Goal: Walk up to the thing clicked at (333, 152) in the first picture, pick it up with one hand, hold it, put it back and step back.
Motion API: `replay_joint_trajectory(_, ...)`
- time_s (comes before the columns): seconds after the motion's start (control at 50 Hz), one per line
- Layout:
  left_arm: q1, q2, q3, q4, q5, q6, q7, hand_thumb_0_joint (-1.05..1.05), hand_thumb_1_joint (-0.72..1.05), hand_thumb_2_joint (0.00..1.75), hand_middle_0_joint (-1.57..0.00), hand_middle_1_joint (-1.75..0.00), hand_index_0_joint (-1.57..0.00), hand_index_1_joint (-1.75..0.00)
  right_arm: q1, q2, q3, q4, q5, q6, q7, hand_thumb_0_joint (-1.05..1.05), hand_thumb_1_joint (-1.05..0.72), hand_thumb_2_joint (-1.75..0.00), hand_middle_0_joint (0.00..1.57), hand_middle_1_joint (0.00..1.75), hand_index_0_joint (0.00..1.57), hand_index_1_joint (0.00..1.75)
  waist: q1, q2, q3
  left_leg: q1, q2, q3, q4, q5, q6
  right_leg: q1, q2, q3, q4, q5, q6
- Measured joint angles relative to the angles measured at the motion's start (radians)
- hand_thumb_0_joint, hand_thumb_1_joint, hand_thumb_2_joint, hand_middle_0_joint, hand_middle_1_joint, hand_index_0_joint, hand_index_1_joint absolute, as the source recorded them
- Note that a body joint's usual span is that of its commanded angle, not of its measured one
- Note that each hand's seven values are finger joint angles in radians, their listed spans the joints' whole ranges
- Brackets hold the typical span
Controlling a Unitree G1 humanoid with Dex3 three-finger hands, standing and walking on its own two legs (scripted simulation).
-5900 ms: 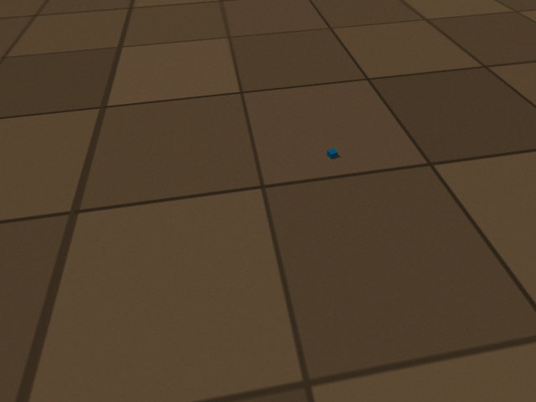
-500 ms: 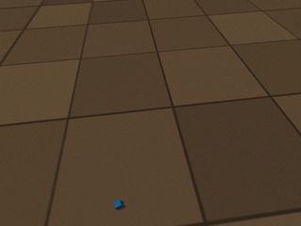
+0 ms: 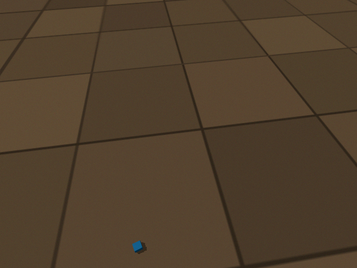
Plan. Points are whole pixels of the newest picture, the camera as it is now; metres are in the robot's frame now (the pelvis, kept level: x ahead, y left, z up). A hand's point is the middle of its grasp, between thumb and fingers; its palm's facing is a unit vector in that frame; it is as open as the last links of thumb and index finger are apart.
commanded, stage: walk up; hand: left
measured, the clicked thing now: (137, 246) +0.36 +0.25 -0.77
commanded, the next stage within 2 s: stand in 0.04 s
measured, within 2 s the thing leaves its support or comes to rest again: neither
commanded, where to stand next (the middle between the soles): +0.00 +0.01 m, yaw -1 degrees
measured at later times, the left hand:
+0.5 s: hand out of the picture +0.07 +0.24 -0.15, palm faces -0.02 -0.94 -0.34, open 7.4 cm
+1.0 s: hand out of the picture +0.06 +0.24 -0.15, palm faces -0.03 -0.94 -0.34, open 7.4 cm
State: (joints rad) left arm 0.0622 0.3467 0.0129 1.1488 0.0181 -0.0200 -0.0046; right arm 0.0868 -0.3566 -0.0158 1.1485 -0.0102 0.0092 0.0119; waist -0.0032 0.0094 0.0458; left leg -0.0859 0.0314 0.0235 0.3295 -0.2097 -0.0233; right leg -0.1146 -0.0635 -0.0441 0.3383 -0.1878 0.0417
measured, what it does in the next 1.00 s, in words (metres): stands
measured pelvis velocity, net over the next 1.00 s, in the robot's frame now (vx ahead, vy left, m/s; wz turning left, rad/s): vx -0.02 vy -0.02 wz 0.00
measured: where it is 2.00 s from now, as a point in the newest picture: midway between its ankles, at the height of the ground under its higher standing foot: outside the picture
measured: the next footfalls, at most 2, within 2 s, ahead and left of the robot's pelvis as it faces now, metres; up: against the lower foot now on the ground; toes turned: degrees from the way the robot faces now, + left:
none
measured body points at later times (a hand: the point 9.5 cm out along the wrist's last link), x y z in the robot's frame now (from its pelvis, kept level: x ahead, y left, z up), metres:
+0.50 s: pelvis -0.01 -0.01 +0.00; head +0.00 -0.01 +0.45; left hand +0.07 +0.29 -0.13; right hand +0.08 -0.31 -0.13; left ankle -0.02 +0.13 -0.75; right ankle +0.00 -0.14 -0.75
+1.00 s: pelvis -0.02 -0.02 +0.00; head -0.01 -0.02 +0.45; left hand +0.06 +0.29 -0.13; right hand +0.05 -0.32 -0.14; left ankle -0.02 +0.13 -0.75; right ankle +0.00 -0.14 -0.75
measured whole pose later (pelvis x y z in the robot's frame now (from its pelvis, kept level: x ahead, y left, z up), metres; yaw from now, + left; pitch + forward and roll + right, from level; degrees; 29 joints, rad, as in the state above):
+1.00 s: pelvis -0.02 -0.02 +0.00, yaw +0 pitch -2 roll +0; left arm 0.11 0.36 0.00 1.13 0.01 -0.01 -0.02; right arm 0.12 -0.35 0.00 1.14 -0.02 0.00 0.01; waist 0.00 0.01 0.05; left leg -0.10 0.06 0.02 0.31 -0.17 -0.05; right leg -0.13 -0.03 -0.05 0.33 -0.16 0.01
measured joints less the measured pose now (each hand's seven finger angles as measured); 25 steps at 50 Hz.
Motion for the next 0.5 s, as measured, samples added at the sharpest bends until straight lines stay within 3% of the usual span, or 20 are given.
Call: replay_joint_trajectory(0.5, 0.027, 0.003, -0.008, -0.009, -0.004, 0.009, -0.008, 0.0, 0.91, 0.9, -0.2, -0.3, -0.2, -0.3, -0.015, 0.006, 0.008, -0.008, -0.004, -0.009, -0.003, 0.0, -0.91, -0.9, 0.2, 0.3, 0.2, 0.3, 0.005, -0.004, 0.007, 0.003, 0.02, -0.005, -0.03, 0.034, -0.019, 0.002, 0.021, -0.006, -0.026, 0.03, -0.019)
